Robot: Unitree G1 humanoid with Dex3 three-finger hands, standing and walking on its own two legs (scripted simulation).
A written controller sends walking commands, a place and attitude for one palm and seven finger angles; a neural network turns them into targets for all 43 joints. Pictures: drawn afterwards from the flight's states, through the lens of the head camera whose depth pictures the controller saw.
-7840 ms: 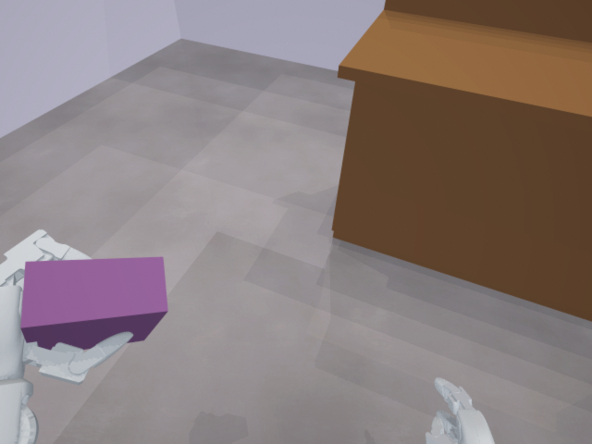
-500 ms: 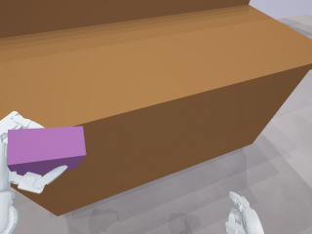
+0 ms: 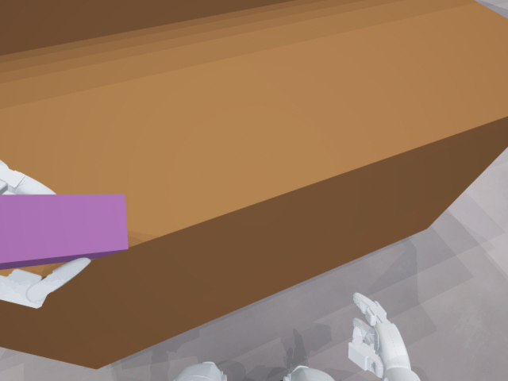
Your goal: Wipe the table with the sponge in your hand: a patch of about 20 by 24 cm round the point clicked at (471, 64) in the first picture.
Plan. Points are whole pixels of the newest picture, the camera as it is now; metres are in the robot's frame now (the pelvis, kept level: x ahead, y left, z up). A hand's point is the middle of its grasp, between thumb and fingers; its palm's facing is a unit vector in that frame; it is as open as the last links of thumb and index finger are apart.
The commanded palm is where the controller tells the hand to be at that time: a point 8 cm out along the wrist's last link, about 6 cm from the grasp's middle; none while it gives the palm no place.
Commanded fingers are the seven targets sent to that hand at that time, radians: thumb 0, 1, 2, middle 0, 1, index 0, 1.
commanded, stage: shuffle to correct the standing spot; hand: left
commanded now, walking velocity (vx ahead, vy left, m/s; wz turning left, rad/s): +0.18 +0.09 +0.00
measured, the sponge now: (73, 232) +0.24 +0.21 +0.17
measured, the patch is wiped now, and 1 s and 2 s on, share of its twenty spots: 0.00 0.00 0.00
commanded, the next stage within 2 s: come to a stop and stand still in 0.12 s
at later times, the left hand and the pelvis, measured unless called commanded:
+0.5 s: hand (3, 160) +0.32 +0.30 +0.20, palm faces +0.39 -0.84 -0.36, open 9.9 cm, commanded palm +0.24 +0.34 +0.20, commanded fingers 0.00 0.10 1.30 -1.20 -1.60 -1.20 -1.60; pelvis +0.09 +0.06 +0.02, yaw +1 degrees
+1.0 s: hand out of the picture +0.34 +0.35 +0.22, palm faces +0.48 -0.78 -0.40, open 9.8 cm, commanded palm +0.25 +0.35 +0.20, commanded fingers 0.00 0.10 1.30 -1.20 -1.60 -1.20 -1.60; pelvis +0.09 +0.07 +0.02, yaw +0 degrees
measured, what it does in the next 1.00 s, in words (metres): walks ahead: left foot, then right foot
